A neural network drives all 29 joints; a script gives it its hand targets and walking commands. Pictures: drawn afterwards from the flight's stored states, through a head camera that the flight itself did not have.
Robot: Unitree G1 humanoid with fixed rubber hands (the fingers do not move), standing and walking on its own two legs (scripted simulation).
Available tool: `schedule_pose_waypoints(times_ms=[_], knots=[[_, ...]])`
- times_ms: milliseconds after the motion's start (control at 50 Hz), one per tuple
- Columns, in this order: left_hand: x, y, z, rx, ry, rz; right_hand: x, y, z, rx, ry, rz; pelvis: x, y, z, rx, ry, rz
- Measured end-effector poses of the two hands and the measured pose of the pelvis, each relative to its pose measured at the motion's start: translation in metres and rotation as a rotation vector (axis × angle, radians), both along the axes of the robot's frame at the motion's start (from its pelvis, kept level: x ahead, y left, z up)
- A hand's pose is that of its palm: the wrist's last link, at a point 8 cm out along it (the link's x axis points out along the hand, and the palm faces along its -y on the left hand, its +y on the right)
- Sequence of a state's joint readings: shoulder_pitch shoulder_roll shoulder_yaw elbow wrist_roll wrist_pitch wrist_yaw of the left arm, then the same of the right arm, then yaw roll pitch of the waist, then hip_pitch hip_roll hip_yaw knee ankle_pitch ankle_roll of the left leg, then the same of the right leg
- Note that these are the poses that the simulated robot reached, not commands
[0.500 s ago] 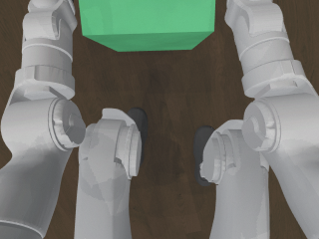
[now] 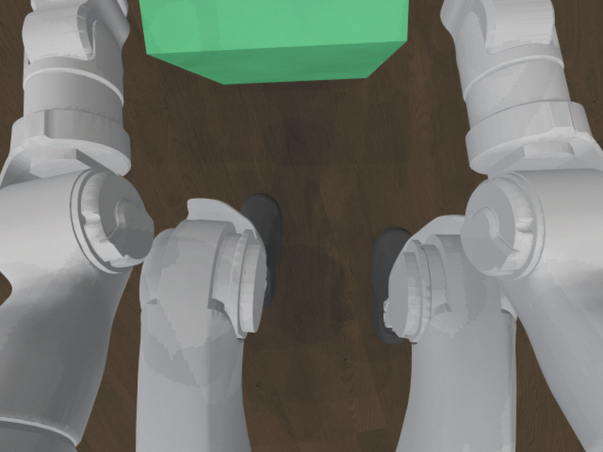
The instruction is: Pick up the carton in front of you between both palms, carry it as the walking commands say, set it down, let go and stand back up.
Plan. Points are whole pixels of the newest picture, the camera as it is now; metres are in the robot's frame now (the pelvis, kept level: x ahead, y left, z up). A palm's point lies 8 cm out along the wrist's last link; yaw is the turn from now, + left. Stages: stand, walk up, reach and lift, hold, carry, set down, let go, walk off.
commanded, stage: set down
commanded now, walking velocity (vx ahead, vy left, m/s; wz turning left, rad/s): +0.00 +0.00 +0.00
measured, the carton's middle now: out of the picture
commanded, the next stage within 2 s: let go in 1.38 s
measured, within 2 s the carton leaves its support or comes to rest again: neither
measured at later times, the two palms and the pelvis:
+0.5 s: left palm out of the picture +0.53 +0.28 -0.13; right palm out of the picture +0.59 -0.09 -0.13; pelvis +0.01 +0.00 +0.01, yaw +0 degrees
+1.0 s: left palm out of the picture +0.53 +0.29 +0.03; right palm out of the picture +0.59 -0.10 +0.03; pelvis +0.02 +0.01 +0.13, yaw +0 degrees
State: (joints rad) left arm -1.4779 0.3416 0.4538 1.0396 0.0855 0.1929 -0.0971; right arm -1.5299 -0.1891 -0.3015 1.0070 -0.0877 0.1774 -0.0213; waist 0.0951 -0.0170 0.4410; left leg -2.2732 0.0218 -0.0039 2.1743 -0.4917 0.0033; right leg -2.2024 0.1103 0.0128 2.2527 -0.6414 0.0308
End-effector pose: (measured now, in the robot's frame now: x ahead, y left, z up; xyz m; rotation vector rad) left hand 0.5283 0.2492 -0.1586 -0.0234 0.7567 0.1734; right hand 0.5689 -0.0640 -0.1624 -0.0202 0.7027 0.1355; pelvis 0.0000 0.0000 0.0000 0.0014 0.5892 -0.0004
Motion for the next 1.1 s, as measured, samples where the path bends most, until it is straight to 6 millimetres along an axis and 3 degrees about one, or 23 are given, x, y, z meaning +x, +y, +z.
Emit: schedule_pose_waypoints(times_ms=[120, 220, 340, 460, 580, 720, 1100], knots=[[-0.007, 0.001, -0.012, 0.013, 0.012, 0.016, -0.002, -0.004, -0.011, -0.065, 0.003, 0.028, -0.001, -0.001, 0.001, -0.003, -0.029, 0.001], [-0.015, 0.013, -0.031, 0.056, 0.033, 0.091, -0.004, -0.031, -0.028, -0.126, 0.027, -0.034, 0.002, 0.001, 0.001, -0.002, -0.024, -0.004], [-0.003, 0.025, -0.02, 0.063, -0.022, 0.123, 0.011, -0.047, -0.014, -0.135, -0.019, -0.053, 0.006, 0.003, -0.003, -0.001, -0.019, -0.005], [0.004, 0.031, 0.013, 0.054, -0.088, 0.128, 0.022, -0.033, 0.018, -0.118, -0.071, -0.044, 0.007, 0.002, 0.003, -0.006, 0.01, 0.006], [0.003, 0.029, 0.065, 0.049, -0.123, 0.125, 0.023, -0.021, 0.07, -0.129, -0.093, -0.058, 0.006, 0.001, 0.031, -0.016, 0.049, 0.02], [0.001, 0.028, 0.117, 0.053, -0.109, 0.12, 0.024, -0.026, 0.123, -0.134, -0.068, -0.08, 0.008, 0.002, 0.069, -0.027, 0.131, 0.026], [0.003, 0.039, 0.224, 0.06, -0.125, 0.111, 0.026, -0.035, 0.226, -0.135, -0.084, -0.078, 0.022, 0.008, 0.162, -0.03, 0.225, 0.031]])
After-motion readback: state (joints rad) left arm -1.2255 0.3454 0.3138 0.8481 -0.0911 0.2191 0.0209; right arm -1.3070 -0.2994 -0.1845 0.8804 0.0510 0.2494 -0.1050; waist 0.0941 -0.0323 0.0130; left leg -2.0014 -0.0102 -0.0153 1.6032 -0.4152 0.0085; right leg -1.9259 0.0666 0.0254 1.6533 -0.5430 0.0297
